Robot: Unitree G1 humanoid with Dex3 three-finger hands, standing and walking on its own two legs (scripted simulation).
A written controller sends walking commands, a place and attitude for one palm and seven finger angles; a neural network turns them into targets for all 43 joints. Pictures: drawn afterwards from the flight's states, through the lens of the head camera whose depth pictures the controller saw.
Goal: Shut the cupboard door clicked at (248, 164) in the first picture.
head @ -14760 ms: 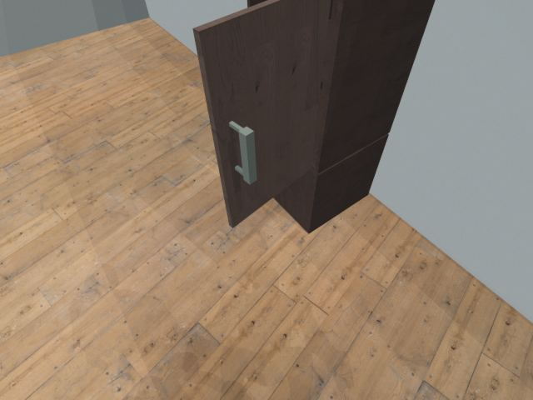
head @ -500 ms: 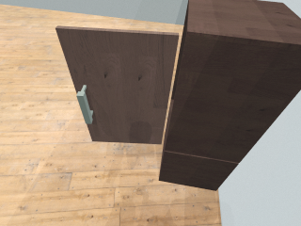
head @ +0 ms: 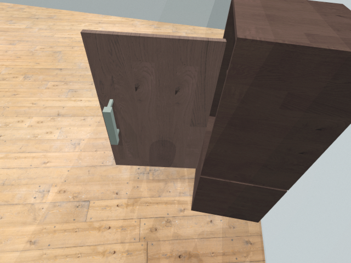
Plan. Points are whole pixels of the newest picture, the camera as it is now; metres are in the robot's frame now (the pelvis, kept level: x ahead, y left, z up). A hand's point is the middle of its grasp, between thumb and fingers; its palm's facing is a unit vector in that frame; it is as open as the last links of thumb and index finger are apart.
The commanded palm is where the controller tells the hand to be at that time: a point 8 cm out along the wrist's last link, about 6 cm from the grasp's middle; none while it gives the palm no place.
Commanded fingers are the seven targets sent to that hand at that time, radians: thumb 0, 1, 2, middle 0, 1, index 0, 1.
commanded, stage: shuffle to correct the standing spot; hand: left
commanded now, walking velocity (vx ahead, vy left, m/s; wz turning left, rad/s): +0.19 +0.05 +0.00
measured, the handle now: (113, 122) +0.55 +0.25 -0.04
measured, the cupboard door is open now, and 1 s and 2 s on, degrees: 98 98 98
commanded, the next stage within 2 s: come to a stop and stand still in 0.30 s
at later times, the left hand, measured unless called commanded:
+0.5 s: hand out of the picture +0.07 +0.21 -0.19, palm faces +0.00 -0.99 -0.15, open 7.4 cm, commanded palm none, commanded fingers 0.00 0.90 0.90 -0.20 -0.30 -0.20 -0.30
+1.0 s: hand (107, 227) +0.25 +0.21 -0.18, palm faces +0.00 -0.98 -0.19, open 7.4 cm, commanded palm none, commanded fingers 0.00 0.90 0.90 -0.20 -0.30 -0.20 -0.30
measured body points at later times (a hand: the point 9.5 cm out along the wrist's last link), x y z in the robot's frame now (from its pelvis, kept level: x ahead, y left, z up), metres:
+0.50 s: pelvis +0.09 +0.05 -0.01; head +0.11 +0.07 +0.44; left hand +0.07 +0.27 -0.18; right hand +0.07 -0.18 -0.15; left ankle +0.06 +0.07 -0.74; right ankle +0.04 -0.10 -0.67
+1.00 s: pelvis +0.14 +0.04 -0.01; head +0.21 +0.05 +0.44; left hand +0.25 +0.26 -0.16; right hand +0.12 -0.18 -0.16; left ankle +0.06 +0.07 -0.74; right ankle +0.16 -0.08 -0.72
